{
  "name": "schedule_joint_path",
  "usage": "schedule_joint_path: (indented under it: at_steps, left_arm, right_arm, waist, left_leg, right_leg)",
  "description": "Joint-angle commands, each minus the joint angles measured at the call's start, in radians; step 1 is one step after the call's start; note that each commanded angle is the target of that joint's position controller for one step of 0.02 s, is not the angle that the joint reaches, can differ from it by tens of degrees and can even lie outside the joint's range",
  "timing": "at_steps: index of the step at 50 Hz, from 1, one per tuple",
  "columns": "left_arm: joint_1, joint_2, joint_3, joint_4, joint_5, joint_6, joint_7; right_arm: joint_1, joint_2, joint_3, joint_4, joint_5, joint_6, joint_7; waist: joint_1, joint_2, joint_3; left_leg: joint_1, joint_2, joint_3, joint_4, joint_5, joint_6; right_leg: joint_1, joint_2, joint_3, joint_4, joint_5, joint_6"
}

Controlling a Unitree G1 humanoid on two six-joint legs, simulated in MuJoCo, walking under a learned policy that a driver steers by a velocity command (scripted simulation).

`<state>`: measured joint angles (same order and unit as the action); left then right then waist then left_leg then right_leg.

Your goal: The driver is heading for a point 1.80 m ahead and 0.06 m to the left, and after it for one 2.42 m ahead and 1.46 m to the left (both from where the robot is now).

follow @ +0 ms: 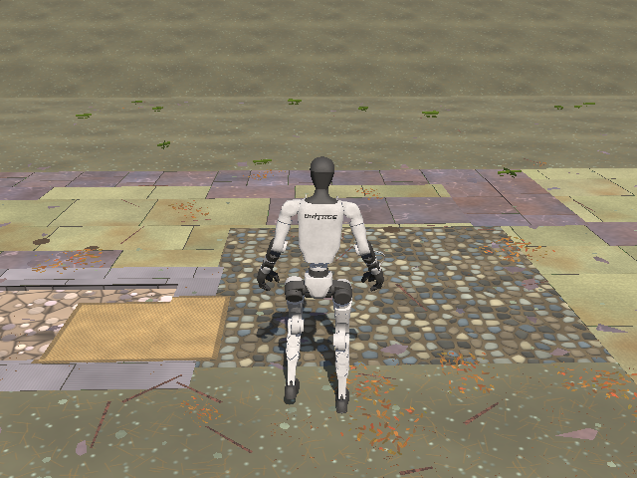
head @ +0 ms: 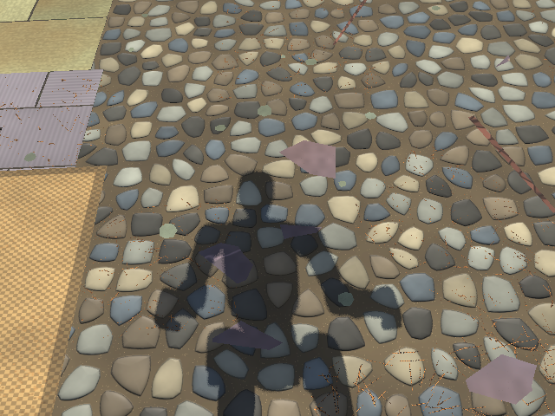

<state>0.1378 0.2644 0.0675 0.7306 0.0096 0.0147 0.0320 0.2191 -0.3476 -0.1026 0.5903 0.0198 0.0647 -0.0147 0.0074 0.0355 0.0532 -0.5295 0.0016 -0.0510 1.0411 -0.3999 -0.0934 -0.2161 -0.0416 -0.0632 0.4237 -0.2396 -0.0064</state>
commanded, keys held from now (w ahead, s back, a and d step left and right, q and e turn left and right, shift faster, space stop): q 0.20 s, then no key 0.36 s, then w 0.44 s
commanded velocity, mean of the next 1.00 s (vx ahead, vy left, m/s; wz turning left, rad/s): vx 0.12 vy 0.00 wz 0.26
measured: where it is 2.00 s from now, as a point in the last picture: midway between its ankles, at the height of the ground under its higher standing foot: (225, 342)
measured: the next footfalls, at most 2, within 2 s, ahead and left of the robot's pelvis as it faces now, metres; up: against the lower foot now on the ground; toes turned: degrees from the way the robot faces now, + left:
left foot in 0.16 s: +0.04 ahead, +0.15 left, +0.00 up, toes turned +8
right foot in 0.60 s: +0.08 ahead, -0.08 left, +0.00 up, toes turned +13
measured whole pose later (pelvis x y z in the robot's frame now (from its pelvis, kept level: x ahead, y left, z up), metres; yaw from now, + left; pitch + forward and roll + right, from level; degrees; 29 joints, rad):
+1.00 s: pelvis +0.10 +0.11 +0.00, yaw +13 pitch +2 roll +0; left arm 0.28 0.30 0.05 0.75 -0.03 -0.06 -0.01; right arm 0.35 -0.27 -0.06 0.73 0.00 -0.08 0.03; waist -0.02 -0.04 -0.01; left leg -0.17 -0.04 0.02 0.44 -0.30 0.06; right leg -0.46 -0.05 0.02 1.08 -0.36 -0.03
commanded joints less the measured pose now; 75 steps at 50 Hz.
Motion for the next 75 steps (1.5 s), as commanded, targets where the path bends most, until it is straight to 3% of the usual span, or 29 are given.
schedule_joint_path:
  at_steps: [1, 6, 8, 9, 10, 13, 28, 30, 31, 32, 35, 38, 43, 44, 45, 46, 47, 50, 56, 62, 64, 66, 67, 68, 69, 70, 71, 73, 75]
  left_arm:
    - [-0.02, 0.215, 0.058, -0.062, -0.005, 0.0, 0.0]
    - [-0.03, 0.239, 0.066, -0.052, -0.042, -0.008, -0.017]
    - [0.034, 0.179, 0.05, -0.022, -0.041, -0.015, -0.024]
    - [0.037, 0.106, 0.024, -0.059, 0.017, -0.018, -0.03]
    - [-0.053, 0.117, 0.024, -0.102, 0.017, -0.022, -0.02]
    - [-0.05, 0.174, 0.044, -0.062, -0.014, -0.01, -0.006]
    - [0.016, 0.097, 0.008, -0.037, -0.009, -0.009, -0.022]
    - [0.079, 0.123, 0.005, -0.024, 0.01, -0.02, -0.025]
    - [0.073, 0.199, 0.023, -0.021, -0.003, -0.02, -0.022]
    - [0.105, 0.199, 0.031, -0.008, -0.013, -0.021, -0.025]
    - [0.123, 0.193, 0.025, -0.005, -0.009, -0.042, -0.015]
    - [0.15, 0.196, 0.028, -0.001, -0.031, -0.055, -0.011]
    - [0.102, 0.154, 0.014, -0.023, -0.035, -0.045, -0.027]
    - [0.069, 0.084, -0.01, -0.045, -0.024, -0.056, -0.035]
    - [0.054, 0.055, -0.021, -0.105, -0.029, -0.077, -0.03]
    - [0.024, 0.125, -0.001, -0.114, -0.048, -0.094, -0.025]
    - [0.03, 0.15, 0.008, -0.108, -0.059, -0.105, -0.03]
    - [0.022, 0.126, 0.007, -0.087, -0.028, -0.116, -0.05]
    - [-0.128, 0.041, -0.029, -0.13, -0.023, -0.111, -0.079]
    - [-0.226, 0.087, -0.019, -0.171, -0.034, -0.12, -0.098]
    - [-0.154, 0.123, -0.001, -0.158, -0.027, -0.118, -0.093]
    - [0.124, 0.187, 0.035, -0.088, -0.026, -0.106, -0.069]
    - [0.292, 0.268, 0.049, -0.059, -0.017, -0.095, -0.054]
    - [0.284, 0.284, 0.044, -0.049, -0.003, -0.103, -0.07]
    - [0.235, 0.186, 0.026, -0.058, -0.018, -0.101, -0.067]
    - [0.169, 0.154, 0.016, -0.057, -0.023, -0.101, -0.062]
    - [0.115, 0.148, 0.012, -0.059, -0.016, -0.102, -0.063]
    - [0.063, 0.117, 0.004, -0.06, 0.007, -0.113, -0.067]
    - [0.064, 0.112, 0.005, -0.043, -0.004, -0.128, -0.069]
  right_arm:
    - [-0.089, -0.038, 0.004, -0.121, -0.004, -0.021, 0.013]
    - [-0.029, -0.061, -0.012, -0.112, 0.001, -0.011, 0.029]
    - [0.057, -0.104, -0.037, -0.084, -0.003, -0.012, 0.019]
    - [0.098, -0.231, -0.066, -0.102, -0.006, -0.018, 0.001]
    - [0.081, -0.243, -0.055, -0.121, -0.041, -0.042, 0.01]
    - [-0.013, -0.119, -0.016, -0.096, -0.023, -0.074, 0.013]
    - [-0.106, -0.036, 0.04, -0.015, -0.025, -0.067, 0.014]
    - [-0.051, -0.005, 0.053, 0.012, -0.037, -0.074, 0.014]
    - [-0.017, -0.007, 0.049, 0.008, -0.044, -0.079, 0.019]
    - [-0.063, -0.017, 0.047, 0.0, -0.041, -0.083, 0.016]
    - [-0.132, -0.03, 0.03, -0.022, -0.005, -0.103, 0.015]
    - [-0.131, 0.004, 0.035, -0.024, 0.006, -0.129, 0.035]
    - [0.091, 0.002, 0.014, 0.08, -0.001, -0.134, 0.05]
    - [0.196, -0.05, -0.001, 0.093, 0.0, -0.134, 0.038]
    - [0.264, -0.184, -0.03, 0.089, -0.01, -0.134, 0.039]
    - [0.269, -0.139, -0.017, 0.095, -0.015, -0.147, 0.041]
    - [0.232, -0.088, 0.002, 0.094, -0.014, -0.159, 0.038]
    - [0.153, -0.048, 0.022, 0.084, -0.023, -0.16, 0.034]
    - [0.184, -0.073, 0.023, 0.121, -0.012, -0.144, 0.01]
    - [0.232, -0.105, 0.013, 0.18, 0.005, -0.139, 0.006]
    - [0.22, -0.128, 0.005, 0.186, 0.0, -0.13, 0.002]
    - [0.204, -0.118, 0.012, 0.179, -0.011, -0.117, -0.005]
    - [0.232, -0.043, 0.038, 0.153, -0.044, -0.12, -0.008]
    - [0.392, 0.06, 0.065, 0.157, -0.009, -0.139, 0.005]
    - [0.268, -0.064, 0.04, 0.161, 0.016, -0.155, 0.014]
    - [0.149, -0.097, 0.029, 0.126, 0.031, -0.163, 0.018]
    - [0.1, -0.08, 0.035, 0.117, 0.019, -0.168, 0.011]
    - [0.119, -0.058, 0.031, 0.126, -0.002, -0.156, 0.009]
    - [0.148, -0.025, 0.037, 0.138, -0.004, -0.137, 0.004]
  waist:
    - [0.041, -0.216, -0.12]
    - [0.0, -0.22, -0.118]
    - [-0.033, -0.1, -0.148]
    - [-0.018, 0.217, -0.177]
    - [-0.052, 0.264, -0.209]
    - [-0.025, 0.076, -0.158]
    - [0.01, 0.082, -0.098]
    - [0.01, 0.009, -0.147]
    - [-0.039, -0.109, -0.123]
    - [0.004, -0.191, -0.088]
    - [0.033, -0.291, 0.063]
    - [0.036, -0.216, 0.045]
    - [-0.072, -0.152, -0.078]
    - [-0.117, -0.013, -0.102]
    - [-0.125, 0.255, -0.121]
    - [-0.129, 0.185, -0.071]
    - [-0.098, 0.119, -0.003]
    - [-0.053, 0.043, 0.025]
    - [-0.08, 0.038, 0.033]
    - [-0.07, 0.051, 0.056]
    - [-0.018, 0.077, -0.019]
    - [0.127, 0.072, -0.204]
    - [0.156, -0.113, -0.36]
    - [0.051, -0.362, -0.507]
    - [0.096, -0.222, -0.376]
    - [0.087, -0.149, -0.21]
    - [0.049, -0.047, -0.135]
    - [-0.017, -0.075, -0.095]
    - [-0.039, -0.096, -0.087]
  left_leg:
    - [-0.001, 0.035, 0.053, -0.152, 0.007, 0.004]
    - [0.183, 0.01, 0.116, -0.452, 0.119, 0.074]
    - [0.426, -0.001, 0.068, -0.645, 0.355, 0.141]
    - [0.627, 0.265, -0.297, -0.647, 0.762, 0.244]
    - [0.555, 0.409, -0.499, -0.662, 0.828, 0.45]
    - [0.466, 0.257, -0.266, -0.674, 0.598, 0.335]
    - [0.291, 0.166, -0.243, -0.664, 0.333, 0.297]
    - [0.207, 0.084, -0.198, -0.627, 0.046, 0.21]
    - [0.137, -0.012, -0.101, -0.578, -0.118, 0.177]
    - [0.134, -0.064, -0.003, -0.476, -0.155, 0.139]
    - [0.013, -0.035, 0.046, -0.241, -0.087, 0.126]
    - [-0.038, 0.013, 0.029, -0.274, -0.137, 0.158]
    - [0.525, -0.049, 0.109, -0.575, 0.183, 0.149]
    - [0.642, 0.095, -0.099, -0.668, 0.09, 0.195]
    - [0.731, 0.324, -0.529, -0.799, -0.077, 0.346]
    - [0.696, 0.388, -0.672, -0.848, -0.167, 0.429]
    - [0.687, 0.363, -0.586, -0.842, -0.168, 0.409]
    - [0.607, 0.254, -0.33, -0.863, 0.153, 0.327]
    - [0.48, 0.169, -0.075, -0.901, 0.448, 0.293]
    - [0.558, 0.237, -0.058, -0.867, 0.531, 0.263]
    - [0.616, 0.236, -0.039, -0.746, 0.842, 0.238]
    - [0.487, 0.171, 0.014, -0.393, 0.986, 0.189]
    - [0.251, 0.087, 0.046, -0.038, 0.523, 0.156]
    - [-0.061, -0.087, -0.079, 0.256, -0.186, 0.115]
    - [-0.171, -0.022, -0.127, 0.327, -0.151, 0.121]
    - [-0.206, 0.027, -0.079, 0.298, -0.05, 0.13]
    - [-0.164, 0.077, -0.053, 0.246, 0.037, 0.13]
    - [-0.064, 0.131, -0.057, 0.171, 0.123, 0.123]
    - [-0.036, 0.143, -0.043, 0.123, 0.139, 0.106]
  right_leg:
    - [0.155, -0.249, 0.12, -0.098, 0.433, -0.219]
    - [0.119, -0.27, 0.071, -0.021, 0.375, -0.163]
    - [-0.014, -0.202, -0.029, 0.176, 0.219, -0.054]
    - [-0.301, -0.082, -0.109, 0.505, -0.253, 0.047]
    - [-0.458, 0.026, 0.033, 0.72, -0.463, 0.078]
    - [-0.441, -0.035, 0.117, 0.768, -0.261, 0.057]
    - [-0.023, 0.009, 0.067, 0.07, -0.014, 0.05]
    - [0.152, -0.054, 0.131, 0.001, 0.139, 0.007]
    - [0.128, -0.097, 0.168, 0.032, -0.04, -0.049]
    - [0.028, -0.123, 0.258, -0.061, -0.372, -0.119]
    - [-0.022, -0.286, 0.52, -0.256, -0.513, -0.214]
    - [0.08, -0.271, 0.455, -0.245, -0.355, -0.198]
    - [-0.156, -0.124, 0.198, -0.05, -0.119, -0.114]
    - [-0.27, -0.047, 0.112, 0.197, -0.099, -0.054]
    - [-0.508, 0.055, 0.039, 0.507, -0.237, 0.001]
    - [-0.635, 0.025, 0.127, 0.698, -0.329, -0.005]
    - [-0.708, -0.022, 0.153, 0.761, -0.242, -0.03]
    - [-0.666, -0.084, 0.134, 0.685, -0.033, -0.043]
    - [-0.496, -0.034, 0.04, 0.307, 0.219, 0.022]
    - [-0.392, 0.01, 0.047, 0.108, 0.273, -0.035]
    - [-0.272, 0.054, 0.017, 0.107, 0.206, -0.072]
    - [0.14, 0.057, 0.012, 0.119, 0.219, -0.133]
    - [0.448, -0.172, 0.289, 0.15, 0.217, -0.19]
    - [0.672, -0.363, 0.828, -0.044, -0.092, -0.349]
    - [0.573, -0.32, 0.811, -0.136, -0.244, -0.299]
    - [0.411, -0.286, 0.636, -0.154, -0.2, -0.26]
    - [0.257, -0.25, 0.532, -0.174, -0.069, -0.242]
    - [0.089, -0.186, 0.401, -0.223, 0.091, -0.236]
    - [0.029, -0.169, 0.332, -0.27, 0.148, -0.256]
Velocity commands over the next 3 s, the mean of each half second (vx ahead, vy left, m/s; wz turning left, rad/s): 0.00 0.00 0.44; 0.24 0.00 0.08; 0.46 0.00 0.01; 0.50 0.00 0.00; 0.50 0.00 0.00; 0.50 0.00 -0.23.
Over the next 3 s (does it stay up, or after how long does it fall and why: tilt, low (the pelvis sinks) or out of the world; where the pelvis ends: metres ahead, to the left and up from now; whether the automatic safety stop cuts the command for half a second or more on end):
stays up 1.18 0.32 -0.02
